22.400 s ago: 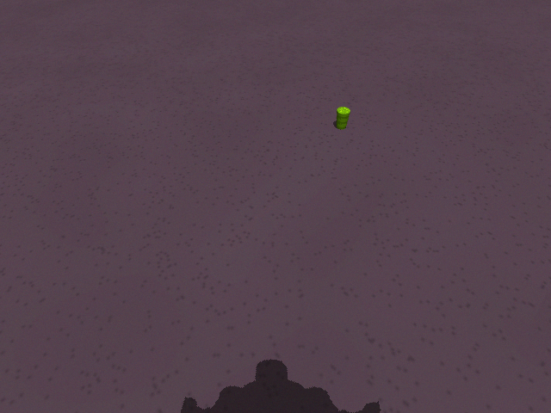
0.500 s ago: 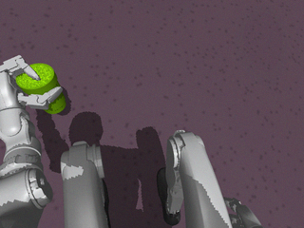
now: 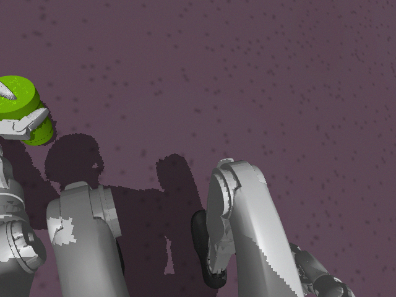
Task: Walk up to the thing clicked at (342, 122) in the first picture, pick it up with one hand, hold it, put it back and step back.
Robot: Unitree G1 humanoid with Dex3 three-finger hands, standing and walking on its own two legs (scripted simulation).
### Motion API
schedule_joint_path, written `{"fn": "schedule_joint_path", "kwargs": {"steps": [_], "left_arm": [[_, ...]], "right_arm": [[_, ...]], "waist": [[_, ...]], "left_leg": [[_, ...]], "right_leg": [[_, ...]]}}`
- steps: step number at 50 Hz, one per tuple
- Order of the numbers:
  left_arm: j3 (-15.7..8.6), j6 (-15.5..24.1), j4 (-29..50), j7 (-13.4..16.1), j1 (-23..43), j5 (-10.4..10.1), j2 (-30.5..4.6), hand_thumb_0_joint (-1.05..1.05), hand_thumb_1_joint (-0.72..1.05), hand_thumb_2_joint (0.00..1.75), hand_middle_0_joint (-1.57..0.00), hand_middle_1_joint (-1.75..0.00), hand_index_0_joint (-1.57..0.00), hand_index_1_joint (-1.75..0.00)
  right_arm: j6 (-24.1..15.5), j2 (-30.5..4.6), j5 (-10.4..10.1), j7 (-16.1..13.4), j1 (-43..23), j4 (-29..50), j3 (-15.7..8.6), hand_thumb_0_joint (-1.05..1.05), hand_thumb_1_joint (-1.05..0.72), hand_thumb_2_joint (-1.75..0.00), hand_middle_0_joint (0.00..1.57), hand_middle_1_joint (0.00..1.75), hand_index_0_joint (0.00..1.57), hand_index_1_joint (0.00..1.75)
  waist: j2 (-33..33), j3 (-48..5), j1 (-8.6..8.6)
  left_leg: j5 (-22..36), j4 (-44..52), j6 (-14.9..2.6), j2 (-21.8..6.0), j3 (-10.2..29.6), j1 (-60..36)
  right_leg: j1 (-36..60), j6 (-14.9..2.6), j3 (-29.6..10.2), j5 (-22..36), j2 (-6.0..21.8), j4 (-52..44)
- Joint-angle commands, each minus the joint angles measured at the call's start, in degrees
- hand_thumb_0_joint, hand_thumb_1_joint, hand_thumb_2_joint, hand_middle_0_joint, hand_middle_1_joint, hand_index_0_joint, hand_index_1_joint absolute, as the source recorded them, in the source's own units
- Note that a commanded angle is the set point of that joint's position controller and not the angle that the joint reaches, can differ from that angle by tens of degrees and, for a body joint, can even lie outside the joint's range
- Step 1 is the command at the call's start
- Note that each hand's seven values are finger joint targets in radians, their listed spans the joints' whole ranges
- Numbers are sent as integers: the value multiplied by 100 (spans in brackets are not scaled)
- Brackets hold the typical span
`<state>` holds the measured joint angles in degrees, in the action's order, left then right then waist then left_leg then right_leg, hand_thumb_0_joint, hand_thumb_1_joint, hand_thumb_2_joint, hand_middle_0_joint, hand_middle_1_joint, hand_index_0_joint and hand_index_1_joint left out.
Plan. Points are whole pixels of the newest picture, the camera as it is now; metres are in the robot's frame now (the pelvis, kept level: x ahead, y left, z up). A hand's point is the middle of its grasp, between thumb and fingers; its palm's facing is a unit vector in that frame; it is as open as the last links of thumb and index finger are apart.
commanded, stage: crouch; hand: left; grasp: from above
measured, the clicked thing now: (24, 115) +0.46 +0.28 -0.13
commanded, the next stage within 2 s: lower in 0.18 s
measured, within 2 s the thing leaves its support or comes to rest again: neither
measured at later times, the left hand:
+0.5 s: hand (21, 111) +0.47 +0.28 -0.14, palm faces +0.29 -0.96 -0.02, open 6.9 cm
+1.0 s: hand (33, 117) +0.47 +0.28 -0.19, palm faces +0.31 -0.95 -0.02, open 6.9 cm
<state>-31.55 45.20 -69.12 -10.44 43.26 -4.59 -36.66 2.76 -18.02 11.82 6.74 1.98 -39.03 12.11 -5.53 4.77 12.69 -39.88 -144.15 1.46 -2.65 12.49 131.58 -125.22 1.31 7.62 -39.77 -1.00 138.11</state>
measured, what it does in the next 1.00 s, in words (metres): stands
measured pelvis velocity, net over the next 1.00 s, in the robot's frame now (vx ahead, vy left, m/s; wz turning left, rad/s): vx -0.01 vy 0.01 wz -0.11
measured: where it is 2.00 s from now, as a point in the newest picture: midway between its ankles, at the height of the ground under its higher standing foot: (165, 275)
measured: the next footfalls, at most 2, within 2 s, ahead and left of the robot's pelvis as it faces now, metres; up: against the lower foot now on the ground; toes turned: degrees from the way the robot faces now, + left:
none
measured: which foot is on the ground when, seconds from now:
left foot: down 0.00-1.00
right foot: down 0.00-1.00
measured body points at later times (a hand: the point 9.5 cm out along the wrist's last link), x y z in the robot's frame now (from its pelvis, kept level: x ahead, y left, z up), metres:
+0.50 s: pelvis +0.00 +0.01 -0.01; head +0.24 +0.13 +0.34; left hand +0.45 +0.33 -0.13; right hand +0.12 -0.26 -0.08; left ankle +0.08 +0.13 -0.27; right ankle +0.10 -0.12 -0.27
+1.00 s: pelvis -0.01 +0.01 -0.01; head +0.26 +0.17 +0.31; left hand +0.45 +0.33 -0.18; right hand +0.13 -0.25 -0.06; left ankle +0.08 +0.13 -0.27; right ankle +0.10 -0.12 -0.27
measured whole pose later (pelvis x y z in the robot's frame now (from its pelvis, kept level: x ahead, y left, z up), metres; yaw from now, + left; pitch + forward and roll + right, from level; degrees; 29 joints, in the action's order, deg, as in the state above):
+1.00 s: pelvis -0.01 +0.01 -0.01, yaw -6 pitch +17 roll -17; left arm -28.1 57.0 -84.4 -2.1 45.3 -4.3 -52.3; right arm 4.0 -20.4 19.9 6.8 -9.1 -31.7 29.4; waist -15.3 16.4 16.0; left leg -42.0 -150.7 1.5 -2.1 21.8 128.4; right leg -118.6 3.7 14.3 -38.6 -3.8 137.6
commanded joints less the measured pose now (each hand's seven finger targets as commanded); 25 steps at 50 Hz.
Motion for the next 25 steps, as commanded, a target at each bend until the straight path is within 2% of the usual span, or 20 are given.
{"fn": "schedule_joint_path", "kwargs": {"steps": [1, 4, 6, 7, 10, 12, 13, 15, 17, 18, 19, 20, 23, 25], "left_arm": [[-51, 528, 1140, 30, 1717, -136, -1249, 0, 30, 123, -128, -137, -129, -137], [54, 540, 1086, 58, 1639, -91, -1233, 0, 30, 124, -127, -137, -129, -137], [130, 540, 1008, 94, 1662, -108, -1125, 0, 34, 124, -128, -137, -130, -136], [35, 565, 1039, 132, 1672, -103, -1268, 0, 30, 125, -128, -138, -129, -138], [77, 625, 1118, 166, 1734, -150, -1295, 0, 31, 124, -129, -138, -130, -138], [82, 635, 1028, 186, 1695, -155, -1311, 0, 31, 124, -130, -138, -131, -138], [138, 647, 956, 192, 1692, -150, -1292, 0, 33, 125, -131, -138, -132, -138], [107, 679, 942, 240, 1706, -110, -1397, 0, 29, 123, -131, -141, -133, -140], [210, 676, 551, 278, 1652, -111, -1257, 0, 24, 122, -132, -142, -134, -141], [150, 702, 439, 312, 1580, -121, -1353, 0, 24, 120, -130, -140, -132, -139], [194, 770, 424, 337, 1688, -151, -1337, 0, 24, 120, -130, -139, -131, -138], [50, 822, 301, 380, 1618, -170, -1493, 0, 23, 120, -128, -138, -130, -137], [119, 987, 176, 392, 1664, -162, -1618, 0, 25, 119, -130, -139, -132, -138], [241, 1090, 78, 370, 1732, -152, -1615, 0, 27, 120, -128, -139, -130, -137]], "right_arm": [[-3, -1637, 45, -60, 750, 125, -396, 0, -91, -91, 20, 30, 20, 30], [24, -1702, 83, -58, 683, 136, -335, 0, -91, -91, 20, 30, 20, 30], [29, -1745, 99, -42, 652, 164, -288, 0, -91, -91, 20, 30, 20, 30], [38, -1744, 113, -43, 626, 168, -272, 0, -91, -91, 20, 30, 20, 30], [53, -1770, 147, -36, 515, 218, -196, 0, -91, -91, 20, 30, 20, 30], [65, -1791, 165, -28, 568, 223, -144, 0, -91, -91, 20, 30, 20, 30], [66, -1788, 177, -42, 460, 263, -124, 0, -91, -91, 20, 30, 20, 30], [67, -1802, 207, -33, 480, 265, -63, 0, -92, -91, 20, 30, 20, 30], [80, -1827, 223, -27, 390, 297, 8, 0, -92, -91, 20, 30, 20, 30], [80, -1851, 236, -32, 342, 329, 41, 0, -92, -91, 20, 30, 20, 30], [74, -1875, 255, -34, 269, 393, 106, 0, -92, -91, 20, 30, 20, 30], [80, -1889, 270, -34, 271, 402, 141, 0, -91, -90, 20, 30, 20, 30], [50, -1940, 343, -38, 43, 561, 263, 0, -91, -90, 20, 30, 20, 30], [45, -1972, 401, -51, 27, 543, 367, 0, -91, -90, 20, 30, 20, 30]], "waist": [[2112, -3896, 162], [2280, -3710, 207], [2231, -3615, 295], [2200, -3574, 281], [2317, -3622, 287], [2306, -3647, 362], [2227, -3513, 363], [2211, -3511, 373], [2123, -3214, 524], [2033, -3144, 504], [1970, -3077, 575], [1888, -3096, 541], [1966, -3029, 573], [2114, -3004, 683]], "left_leg": [[939, 1409, -130, -53, -481, -2565], [1072, 1438, -93, -70, -401, -2755], [1096, 1415, -84, -81, -343, -2788], [1003, 1385, -93, -85, -340, -2672], [1071, 1360, -75, -89, -314, -2787], [1154, 1326, -76, -97, -287, -2824], [1038, 1292, -91, -98, -293, -2672], [1100, 1294, -82, -105, -270, -2684], [917, 1265, -103, -112, -222, -2556], [809, 1235, -112, -107, -222, -2446], [710, 1226, -115, -113, -181, -2389], [701, 1189, -125, -107, -180, -2339], [612, 1169, -112, -119, -138, -2411], [779, 1141, -92, -139, -87, -2589]], "right_leg": [[2067, -239, 402, 1308, -261, -1270], [1871, -265, 484, 1370, -261, -1180], [1843, -261, 539, 1401, -262, -1165], [1893, -251, 539, 1356, -277, -1181], [1936, -250, 554, 1407, -279, -1143], [2055, -240, 581, 1492, -290, -1152], [2022, -229, 577, 1418, -296, -1169], [2123, -226, 592, 1486, -308, -1163], [1979, -220, 637, 1373, -321, -1176], [1997, -219, 649, 1298, -338, -1203], [2019, -207, 690, 1232, -338, -1207], [2118, -196, 699, 1223, -359, -1226], [2092, -195, 742, 1155, -384, -1207], [2145, -187, 777, 1329, -402, -1169]]}}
